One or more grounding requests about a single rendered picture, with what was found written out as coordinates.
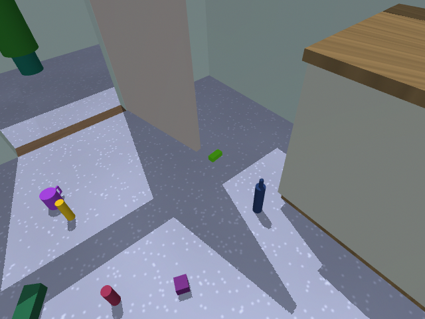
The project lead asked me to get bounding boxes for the potted plant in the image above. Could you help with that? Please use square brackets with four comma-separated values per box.
[0, 0, 44, 76]

